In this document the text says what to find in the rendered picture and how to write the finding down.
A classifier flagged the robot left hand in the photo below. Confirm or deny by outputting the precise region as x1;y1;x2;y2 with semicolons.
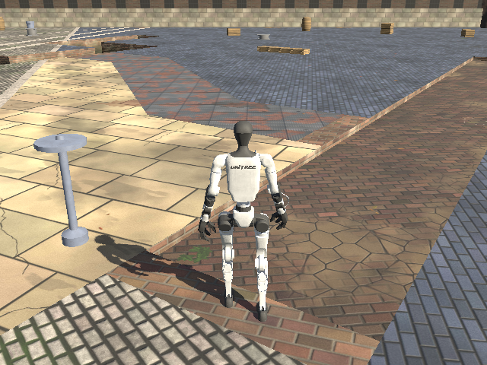
198;220;216;241

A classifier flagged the robot right hand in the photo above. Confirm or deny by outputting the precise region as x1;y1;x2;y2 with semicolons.
270;211;288;230

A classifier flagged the right robot forearm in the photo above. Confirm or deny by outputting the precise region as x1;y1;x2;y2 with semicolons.
271;183;286;214

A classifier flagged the left robot upper arm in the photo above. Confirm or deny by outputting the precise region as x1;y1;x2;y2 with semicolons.
208;154;228;196

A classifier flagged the right robot upper arm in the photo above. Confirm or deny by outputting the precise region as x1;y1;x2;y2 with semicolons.
259;154;279;194

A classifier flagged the robot right foot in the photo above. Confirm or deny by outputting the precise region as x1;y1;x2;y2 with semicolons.
256;302;268;322

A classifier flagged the left robot forearm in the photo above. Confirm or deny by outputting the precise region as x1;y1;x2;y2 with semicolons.
200;185;215;222

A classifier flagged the robot right thigh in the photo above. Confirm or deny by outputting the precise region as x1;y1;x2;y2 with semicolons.
254;213;269;271

